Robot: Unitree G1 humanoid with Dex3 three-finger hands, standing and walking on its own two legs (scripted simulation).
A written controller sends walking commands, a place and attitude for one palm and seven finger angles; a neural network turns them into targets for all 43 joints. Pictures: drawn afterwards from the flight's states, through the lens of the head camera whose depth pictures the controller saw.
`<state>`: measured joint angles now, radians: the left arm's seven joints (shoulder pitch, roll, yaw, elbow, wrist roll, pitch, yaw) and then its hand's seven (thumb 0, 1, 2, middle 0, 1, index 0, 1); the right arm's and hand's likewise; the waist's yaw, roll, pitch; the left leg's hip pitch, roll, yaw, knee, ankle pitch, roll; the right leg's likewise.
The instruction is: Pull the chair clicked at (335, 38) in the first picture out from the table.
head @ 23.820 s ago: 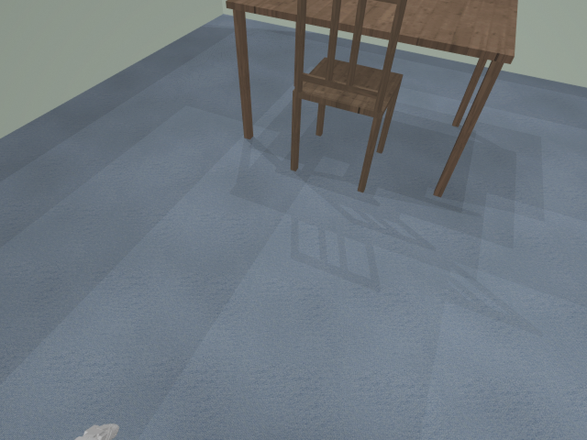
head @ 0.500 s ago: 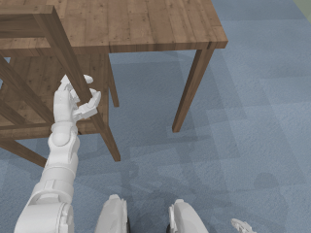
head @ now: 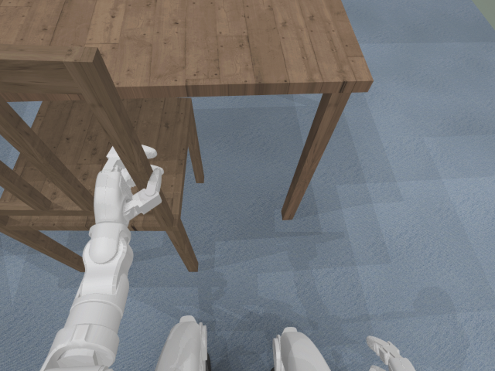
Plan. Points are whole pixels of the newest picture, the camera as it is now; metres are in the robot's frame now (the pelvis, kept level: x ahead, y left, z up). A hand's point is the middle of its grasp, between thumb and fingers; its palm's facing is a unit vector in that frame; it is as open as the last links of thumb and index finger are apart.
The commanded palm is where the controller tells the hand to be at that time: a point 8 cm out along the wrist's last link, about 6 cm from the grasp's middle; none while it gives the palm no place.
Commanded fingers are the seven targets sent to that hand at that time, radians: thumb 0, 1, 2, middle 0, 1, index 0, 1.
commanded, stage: hook a spindle and tug to test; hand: left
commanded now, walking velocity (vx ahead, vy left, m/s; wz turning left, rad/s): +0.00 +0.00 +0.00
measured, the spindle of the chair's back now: out of the picture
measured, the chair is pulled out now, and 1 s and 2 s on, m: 0.02 0.11 0.16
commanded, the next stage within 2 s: step backward, pulling the chair out in 0.18 s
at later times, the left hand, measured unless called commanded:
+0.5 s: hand (149, 203) +0.36 +0.15 +0.04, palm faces +0.13 -0.99 -0.05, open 5.8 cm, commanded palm +0.35 +0.20 +0.03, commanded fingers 0.00 0.90 0.90 -0.50 -1.45 -0.50 -1.45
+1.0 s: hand (141, 257) +0.28 +0.15 +0.04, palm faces +0.05 -0.98 -0.19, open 5.7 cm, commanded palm +0.27 +0.20 +0.04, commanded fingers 0.00 0.90 0.90 -0.50 -1.45 -0.50 -1.45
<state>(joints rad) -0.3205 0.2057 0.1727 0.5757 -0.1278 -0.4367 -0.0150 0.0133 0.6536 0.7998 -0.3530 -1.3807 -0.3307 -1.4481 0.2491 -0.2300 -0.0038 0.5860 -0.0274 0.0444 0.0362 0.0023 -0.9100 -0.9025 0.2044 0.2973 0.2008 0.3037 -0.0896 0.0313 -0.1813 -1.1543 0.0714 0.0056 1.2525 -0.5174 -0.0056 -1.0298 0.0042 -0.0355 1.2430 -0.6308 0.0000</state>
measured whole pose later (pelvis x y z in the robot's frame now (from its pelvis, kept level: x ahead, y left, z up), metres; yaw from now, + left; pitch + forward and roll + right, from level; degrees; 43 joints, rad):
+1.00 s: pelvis -0.06 -0.01 +0.10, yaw +0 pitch +4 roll -2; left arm -0.36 0.20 0.06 0.91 -0.06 -0.27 0.08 0.04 0.60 0.74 -0.23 -1.00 -0.50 -1.45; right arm 0.20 -0.20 0.03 0.65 0.05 0.09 -0.13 0.00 -0.91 -0.90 0.21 0.30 0.20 0.30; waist -0.05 0.05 0.13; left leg -0.50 0.08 0.04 0.59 -0.15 -0.01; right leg -0.40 0.03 -0.02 0.58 -0.25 0.00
